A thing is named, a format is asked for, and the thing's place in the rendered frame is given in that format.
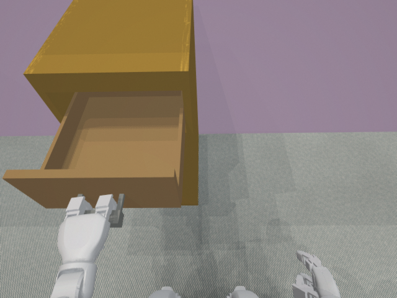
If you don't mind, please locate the drawer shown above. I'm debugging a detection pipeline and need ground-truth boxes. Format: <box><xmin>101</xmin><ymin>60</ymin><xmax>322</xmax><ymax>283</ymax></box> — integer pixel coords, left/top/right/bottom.
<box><xmin>2</xmin><ymin>91</ymin><xmax>185</xmax><ymax>209</ymax></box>

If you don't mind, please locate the left robot hand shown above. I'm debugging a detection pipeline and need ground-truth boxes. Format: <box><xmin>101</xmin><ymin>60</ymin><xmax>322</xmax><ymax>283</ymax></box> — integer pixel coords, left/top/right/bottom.
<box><xmin>57</xmin><ymin>194</ymin><xmax>117</xmax><ymax>264</ymax></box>

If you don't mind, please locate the handle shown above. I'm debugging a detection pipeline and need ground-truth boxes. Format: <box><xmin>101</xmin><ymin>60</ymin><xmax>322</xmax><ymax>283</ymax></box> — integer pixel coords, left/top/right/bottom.
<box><xmin>78</xmin><ymin>194</ymin><xmax>125</xmax><ymax>228</ymax></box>

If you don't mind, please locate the robot right shin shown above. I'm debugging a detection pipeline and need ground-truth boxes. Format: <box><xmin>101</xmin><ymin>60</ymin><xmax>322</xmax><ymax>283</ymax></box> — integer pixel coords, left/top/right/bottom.
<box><xmin>234</xmin><ymin>286</ymin><xmax>246</xmax><ymax>291</ymax></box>

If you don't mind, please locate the right robot hand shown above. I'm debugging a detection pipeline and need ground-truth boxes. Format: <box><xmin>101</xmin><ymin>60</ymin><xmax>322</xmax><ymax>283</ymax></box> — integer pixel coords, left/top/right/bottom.
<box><xmin>292</xmin><ymin>250</ymin><xmax>341</xmax><ymax>298</ymax></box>

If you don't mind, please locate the cabinet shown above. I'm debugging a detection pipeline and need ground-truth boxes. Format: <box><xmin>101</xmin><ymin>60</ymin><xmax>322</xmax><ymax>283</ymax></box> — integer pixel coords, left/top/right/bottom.
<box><xmin>24</xmin><ymin>0</ymin><xmax>199</xmax><ymax>205</ymax></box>

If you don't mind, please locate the left robot forearm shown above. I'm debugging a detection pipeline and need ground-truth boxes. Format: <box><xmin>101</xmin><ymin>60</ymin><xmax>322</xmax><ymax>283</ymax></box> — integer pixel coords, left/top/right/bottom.
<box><xmin>50</xmin><ymin>261</ymin><xmax>97</xmax><ymax>298</ymax></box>

